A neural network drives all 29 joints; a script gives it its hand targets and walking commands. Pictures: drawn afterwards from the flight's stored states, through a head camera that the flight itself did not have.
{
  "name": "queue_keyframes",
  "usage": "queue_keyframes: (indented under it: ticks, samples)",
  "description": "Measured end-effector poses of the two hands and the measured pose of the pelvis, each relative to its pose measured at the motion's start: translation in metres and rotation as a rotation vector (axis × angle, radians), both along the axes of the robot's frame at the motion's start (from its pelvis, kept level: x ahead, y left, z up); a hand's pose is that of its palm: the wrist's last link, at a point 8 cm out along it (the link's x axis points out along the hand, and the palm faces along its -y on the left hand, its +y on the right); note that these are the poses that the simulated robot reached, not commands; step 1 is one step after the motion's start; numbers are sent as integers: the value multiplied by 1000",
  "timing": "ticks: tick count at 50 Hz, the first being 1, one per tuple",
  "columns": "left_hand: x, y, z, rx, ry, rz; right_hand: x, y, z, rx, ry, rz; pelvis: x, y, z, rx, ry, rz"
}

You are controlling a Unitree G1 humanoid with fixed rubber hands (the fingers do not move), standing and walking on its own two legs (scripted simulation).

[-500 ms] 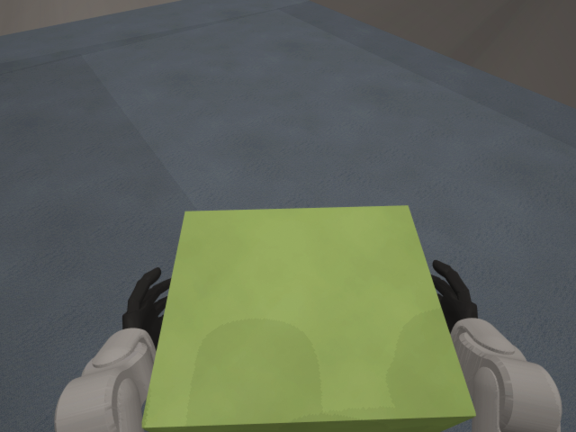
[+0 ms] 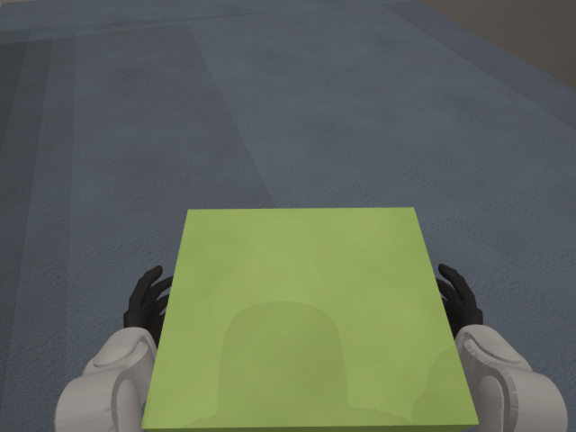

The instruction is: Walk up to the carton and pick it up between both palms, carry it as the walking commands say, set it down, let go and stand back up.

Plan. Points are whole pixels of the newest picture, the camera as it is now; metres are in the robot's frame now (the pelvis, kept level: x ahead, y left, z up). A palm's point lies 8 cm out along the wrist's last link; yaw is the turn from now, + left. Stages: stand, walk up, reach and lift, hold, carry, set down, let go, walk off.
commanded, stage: carry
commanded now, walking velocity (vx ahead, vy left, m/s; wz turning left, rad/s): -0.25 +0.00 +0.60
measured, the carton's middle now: (301, 342) +0.24 +0.00 +0.01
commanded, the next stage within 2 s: none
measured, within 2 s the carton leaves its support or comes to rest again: neither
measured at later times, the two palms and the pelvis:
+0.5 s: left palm out of the picture +0.00 +0.21 +0.07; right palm (437, 422) +0.13 -0.13 +0.07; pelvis -0.15 -0.03 -0.01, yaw +20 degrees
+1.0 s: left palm out of the picture -0.21 +0.14 +0.11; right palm out of the picture +0.01 -0.16 +0.09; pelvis -0.29 -0.13 +0.01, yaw +36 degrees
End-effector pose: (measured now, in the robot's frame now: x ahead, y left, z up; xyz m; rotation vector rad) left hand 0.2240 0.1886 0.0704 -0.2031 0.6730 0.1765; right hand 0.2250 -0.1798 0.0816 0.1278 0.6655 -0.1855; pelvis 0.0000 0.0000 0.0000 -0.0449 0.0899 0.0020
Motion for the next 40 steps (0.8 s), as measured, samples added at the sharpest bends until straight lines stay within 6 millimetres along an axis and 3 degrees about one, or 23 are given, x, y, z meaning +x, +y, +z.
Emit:
queue_keyframes:
  ticks: [8, 15, 20, 26, 30, 35, 40]
  samples:
    - [-61, -18, 21, 68, -5, 64, -33, -16, 2, 16, -6, 103, -48, -29, 8, 24, 4, 94]
    - [-112, -21, 42, 104, -30, 139, -53, -15, 14, 54, -31, 181, -83, -39, 17, 118, -12, 162]
    - [-157, -5, 29, 91, -12, 216, -68, 6, 8, 30, -16, 261, -113, -38, 10, 123, -4, 252]
    - [-234, 30, -2, 65, 35, 335, -100, 57, -16, 34, 35, 368, -156, -32, -6, 92, 1, 355]
    - [-285, 34, -8, 34, 61, 426, -128, 71, -23, 54, 69, 418, -183, -41, -4, 66, -8, 407]
    - [-325, 19, 2, 46, 19, 484, -152, 63, -18, 64, 28, 480, -210, -61, -4, 56, -11, 460]
    - [-353, -11, 13, 75, 17, 501, -174, 36, -18, 69, 22, 516, -235, -91, -1, 51, -21, 511]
